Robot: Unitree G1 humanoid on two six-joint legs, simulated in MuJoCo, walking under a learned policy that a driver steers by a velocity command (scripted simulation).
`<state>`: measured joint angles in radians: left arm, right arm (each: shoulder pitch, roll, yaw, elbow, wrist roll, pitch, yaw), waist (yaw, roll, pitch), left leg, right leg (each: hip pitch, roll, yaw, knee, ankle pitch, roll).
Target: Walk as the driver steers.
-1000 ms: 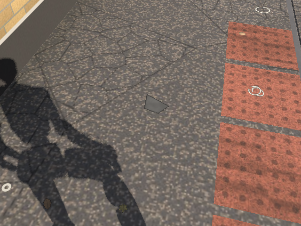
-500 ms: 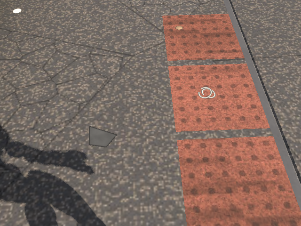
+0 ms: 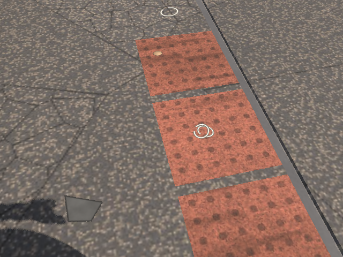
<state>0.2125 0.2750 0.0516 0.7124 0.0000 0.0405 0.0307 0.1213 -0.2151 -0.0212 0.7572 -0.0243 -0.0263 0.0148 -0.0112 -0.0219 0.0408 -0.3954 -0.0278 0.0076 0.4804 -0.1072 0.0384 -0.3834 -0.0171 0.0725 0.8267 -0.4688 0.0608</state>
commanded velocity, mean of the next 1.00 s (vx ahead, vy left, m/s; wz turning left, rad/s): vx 0.26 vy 0.00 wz -0.01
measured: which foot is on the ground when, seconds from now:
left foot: down 0.00-0.92, up 0.94-1.00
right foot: up 0.00-0.06, down 0.08-0.52, up 0.54-0.90, down 0.92-1.00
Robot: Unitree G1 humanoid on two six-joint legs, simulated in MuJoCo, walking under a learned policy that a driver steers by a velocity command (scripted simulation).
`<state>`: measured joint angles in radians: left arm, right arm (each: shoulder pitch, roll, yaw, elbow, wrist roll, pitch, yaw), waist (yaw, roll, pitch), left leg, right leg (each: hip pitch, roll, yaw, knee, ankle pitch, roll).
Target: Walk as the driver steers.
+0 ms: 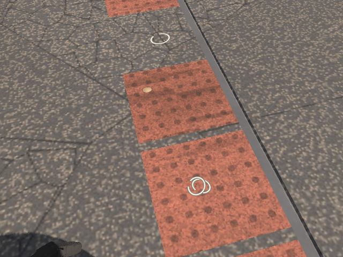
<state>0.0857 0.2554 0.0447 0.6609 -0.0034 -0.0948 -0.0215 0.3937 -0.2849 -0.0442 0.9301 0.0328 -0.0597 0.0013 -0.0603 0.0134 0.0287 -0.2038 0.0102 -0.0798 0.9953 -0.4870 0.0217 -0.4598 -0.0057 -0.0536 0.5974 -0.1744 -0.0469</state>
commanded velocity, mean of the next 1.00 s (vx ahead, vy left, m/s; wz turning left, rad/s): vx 0.49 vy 0.00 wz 0.43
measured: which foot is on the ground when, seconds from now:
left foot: up 0.00-0.48, down 0.50-1.00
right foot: down 0.00-0.48, up 0.50-0.98, down 1.00-1.00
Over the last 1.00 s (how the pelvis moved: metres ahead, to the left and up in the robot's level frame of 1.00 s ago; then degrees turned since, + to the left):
0.31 -0.06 -0.01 2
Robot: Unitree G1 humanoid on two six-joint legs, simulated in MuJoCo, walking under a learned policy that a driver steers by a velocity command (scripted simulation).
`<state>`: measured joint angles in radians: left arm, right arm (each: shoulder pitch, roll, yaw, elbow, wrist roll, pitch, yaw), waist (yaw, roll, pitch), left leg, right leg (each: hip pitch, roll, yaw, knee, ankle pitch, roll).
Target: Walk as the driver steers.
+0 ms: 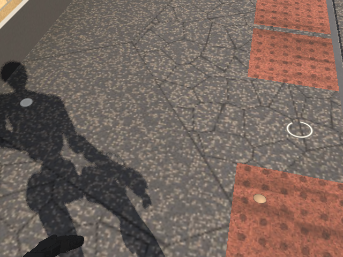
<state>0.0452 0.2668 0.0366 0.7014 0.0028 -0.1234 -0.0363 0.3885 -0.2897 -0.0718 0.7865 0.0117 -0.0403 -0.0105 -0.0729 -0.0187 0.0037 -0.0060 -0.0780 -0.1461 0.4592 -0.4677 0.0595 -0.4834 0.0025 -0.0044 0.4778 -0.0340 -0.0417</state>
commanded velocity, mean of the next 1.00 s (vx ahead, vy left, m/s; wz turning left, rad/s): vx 0.50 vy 0.00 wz -0.27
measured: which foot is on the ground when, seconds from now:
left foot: down 0.00-0.02, up 0.04-0.48, down 0.50-1.00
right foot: down 0.00-0.52, up 0.54-0.98, down 1.00-1.00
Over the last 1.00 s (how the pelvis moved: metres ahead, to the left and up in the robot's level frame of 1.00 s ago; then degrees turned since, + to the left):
0.56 0.13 0.00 28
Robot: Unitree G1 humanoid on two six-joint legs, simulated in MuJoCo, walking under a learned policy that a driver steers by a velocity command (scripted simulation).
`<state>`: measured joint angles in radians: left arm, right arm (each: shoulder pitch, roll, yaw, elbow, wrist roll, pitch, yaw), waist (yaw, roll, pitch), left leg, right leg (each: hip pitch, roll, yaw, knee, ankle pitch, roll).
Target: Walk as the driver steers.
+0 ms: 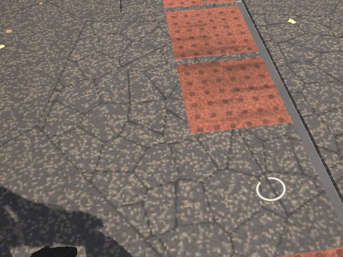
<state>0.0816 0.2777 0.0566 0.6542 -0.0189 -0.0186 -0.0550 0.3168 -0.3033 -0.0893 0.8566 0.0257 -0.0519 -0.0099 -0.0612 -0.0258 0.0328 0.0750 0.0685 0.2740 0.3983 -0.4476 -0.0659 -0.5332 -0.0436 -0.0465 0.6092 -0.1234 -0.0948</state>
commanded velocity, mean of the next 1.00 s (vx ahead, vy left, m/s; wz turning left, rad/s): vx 0.50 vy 0.00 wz -0.20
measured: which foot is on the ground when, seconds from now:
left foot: down 0.00-0.02, up 0.04-0.50, down 0.52-1.00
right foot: down 0.00-0.54, up 0.56-1.00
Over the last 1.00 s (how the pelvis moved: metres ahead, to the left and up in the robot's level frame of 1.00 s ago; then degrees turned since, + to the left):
0.54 -0.05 0.00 -21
